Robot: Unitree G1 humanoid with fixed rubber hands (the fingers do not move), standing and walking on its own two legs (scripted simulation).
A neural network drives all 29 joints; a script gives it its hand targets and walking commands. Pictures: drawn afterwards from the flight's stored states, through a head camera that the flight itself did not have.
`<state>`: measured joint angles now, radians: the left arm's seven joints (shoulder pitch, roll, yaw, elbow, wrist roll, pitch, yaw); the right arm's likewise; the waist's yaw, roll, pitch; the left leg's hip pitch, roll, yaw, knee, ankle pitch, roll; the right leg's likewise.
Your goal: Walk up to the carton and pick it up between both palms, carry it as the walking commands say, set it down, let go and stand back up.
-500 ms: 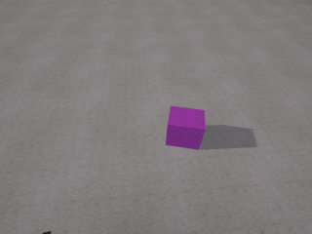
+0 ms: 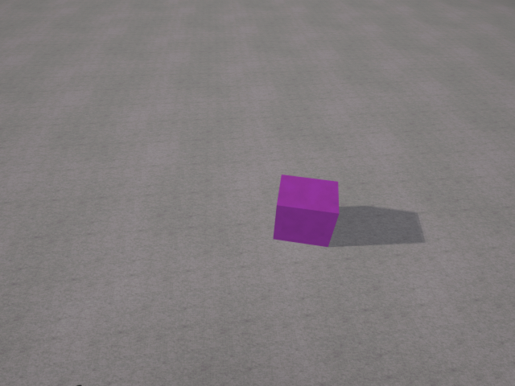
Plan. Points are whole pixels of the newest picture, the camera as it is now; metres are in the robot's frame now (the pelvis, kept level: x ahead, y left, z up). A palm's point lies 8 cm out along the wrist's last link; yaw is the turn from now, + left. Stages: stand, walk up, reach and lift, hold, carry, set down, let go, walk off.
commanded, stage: stand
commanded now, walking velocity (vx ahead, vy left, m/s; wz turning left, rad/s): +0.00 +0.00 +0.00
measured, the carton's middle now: (304, 211) +1.03 -0.24 -0.66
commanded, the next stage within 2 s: walk up in 0.64 s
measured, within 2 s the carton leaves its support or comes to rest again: neither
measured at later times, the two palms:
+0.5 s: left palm out of the picture +0.11 +0.31 -0.10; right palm out of the picture +0.11 -0.31 -0.10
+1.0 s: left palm out of the picture +0.14 +0.26 -0.11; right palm out of the picture +0.05 -0.33 -0.12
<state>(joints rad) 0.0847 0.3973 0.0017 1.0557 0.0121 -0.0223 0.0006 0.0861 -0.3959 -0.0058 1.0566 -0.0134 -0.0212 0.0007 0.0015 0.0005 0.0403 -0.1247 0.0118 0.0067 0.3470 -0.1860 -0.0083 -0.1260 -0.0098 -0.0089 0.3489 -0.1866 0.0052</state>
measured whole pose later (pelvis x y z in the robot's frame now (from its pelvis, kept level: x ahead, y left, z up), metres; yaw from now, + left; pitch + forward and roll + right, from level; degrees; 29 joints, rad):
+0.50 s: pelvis +0.01 +0.00 +0.00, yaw +0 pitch -2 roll +0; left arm 0.08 0.40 0.00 1.06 0.01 -0.02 0.00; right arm 0.09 -0.40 -0.01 1.06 -0.01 -0.02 0.00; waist 0.00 0.00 0.04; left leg -0.11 0.01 0.01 0.33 -0.19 -0.01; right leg -0.11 -0.01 -0.01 0.33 -0.19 0.01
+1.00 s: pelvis +0.03 -0.03 +0.00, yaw -4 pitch +0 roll -1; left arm 0.14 0.33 0.05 0.98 0.03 0.02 -0.07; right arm 0.24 -0.36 -0.07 1.01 -0.05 -0.02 -0.01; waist 0.00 0.03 0.02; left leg -0.09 0.11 0.10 0.31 -0.21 -0.05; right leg -0.38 -0.07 -0.05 0.78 -0.36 0.02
